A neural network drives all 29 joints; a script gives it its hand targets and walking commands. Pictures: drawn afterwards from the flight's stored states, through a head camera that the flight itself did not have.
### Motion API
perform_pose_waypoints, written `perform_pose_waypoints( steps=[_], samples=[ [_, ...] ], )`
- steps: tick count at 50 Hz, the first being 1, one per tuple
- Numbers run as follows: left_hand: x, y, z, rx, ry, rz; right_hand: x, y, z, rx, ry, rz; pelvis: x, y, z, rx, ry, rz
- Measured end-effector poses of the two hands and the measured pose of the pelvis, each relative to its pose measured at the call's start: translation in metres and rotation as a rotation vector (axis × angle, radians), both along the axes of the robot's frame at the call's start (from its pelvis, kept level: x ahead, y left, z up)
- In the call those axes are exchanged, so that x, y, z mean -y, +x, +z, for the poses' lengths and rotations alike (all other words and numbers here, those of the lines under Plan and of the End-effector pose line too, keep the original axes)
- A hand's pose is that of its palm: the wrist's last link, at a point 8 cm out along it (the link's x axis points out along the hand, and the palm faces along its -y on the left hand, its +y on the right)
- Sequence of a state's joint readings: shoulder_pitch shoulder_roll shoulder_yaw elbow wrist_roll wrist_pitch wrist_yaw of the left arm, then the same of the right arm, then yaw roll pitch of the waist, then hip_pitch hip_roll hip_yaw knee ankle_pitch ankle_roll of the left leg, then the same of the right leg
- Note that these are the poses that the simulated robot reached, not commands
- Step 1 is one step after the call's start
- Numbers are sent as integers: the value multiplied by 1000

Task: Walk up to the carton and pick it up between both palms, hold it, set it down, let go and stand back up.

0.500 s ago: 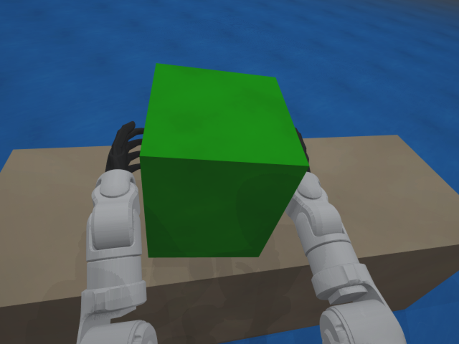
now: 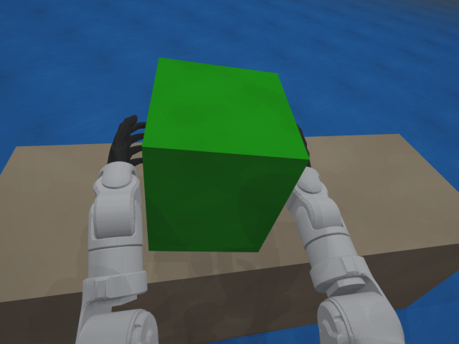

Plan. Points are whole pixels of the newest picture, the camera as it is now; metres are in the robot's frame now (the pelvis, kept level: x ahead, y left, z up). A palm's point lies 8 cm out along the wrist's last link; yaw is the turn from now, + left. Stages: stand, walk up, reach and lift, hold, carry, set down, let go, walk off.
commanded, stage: hold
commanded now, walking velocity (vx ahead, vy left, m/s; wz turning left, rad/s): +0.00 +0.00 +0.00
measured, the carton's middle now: (212, 162) +0.37 +0.02 +0.15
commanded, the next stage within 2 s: none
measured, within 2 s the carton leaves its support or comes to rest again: neither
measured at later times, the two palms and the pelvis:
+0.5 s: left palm (123, 168) +0.34 +0.16 +0.16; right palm (297, 167) +0.35 -0.13 +0.16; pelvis +0.00 +0.00 +0.00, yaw +0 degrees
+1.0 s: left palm (124, 164) +0.35 +0.16 +0.16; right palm (297, 165) +0.36 -0.13 +0.16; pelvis +0.00 +0.00 +0.00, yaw +0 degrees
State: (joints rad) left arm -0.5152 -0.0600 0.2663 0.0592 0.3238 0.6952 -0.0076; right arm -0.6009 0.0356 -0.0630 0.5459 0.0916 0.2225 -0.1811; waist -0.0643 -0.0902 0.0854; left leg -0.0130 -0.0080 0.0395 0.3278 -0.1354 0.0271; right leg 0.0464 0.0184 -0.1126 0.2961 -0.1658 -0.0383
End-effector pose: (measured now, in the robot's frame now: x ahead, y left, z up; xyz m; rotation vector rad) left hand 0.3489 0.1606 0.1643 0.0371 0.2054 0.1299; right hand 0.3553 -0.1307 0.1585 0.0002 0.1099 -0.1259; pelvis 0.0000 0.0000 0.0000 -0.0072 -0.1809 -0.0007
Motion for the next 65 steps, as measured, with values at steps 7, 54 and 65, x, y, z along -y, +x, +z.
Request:
perform_pose_waypoints(
  steps=[7,54,65],
  samples=[
    [1,1,0,5,3,-1,1,1,0,5,3,0,0,2,0,-3,-1,1],
    [3,1,-2,5,2,-1,3,1,-1,7,4,0,2,4,0,1,-1,0],
    [2,-5,-4,4,-5,1,2,-4,-3,6,9,0,1,5,0,12,-2,0]
  ],
)
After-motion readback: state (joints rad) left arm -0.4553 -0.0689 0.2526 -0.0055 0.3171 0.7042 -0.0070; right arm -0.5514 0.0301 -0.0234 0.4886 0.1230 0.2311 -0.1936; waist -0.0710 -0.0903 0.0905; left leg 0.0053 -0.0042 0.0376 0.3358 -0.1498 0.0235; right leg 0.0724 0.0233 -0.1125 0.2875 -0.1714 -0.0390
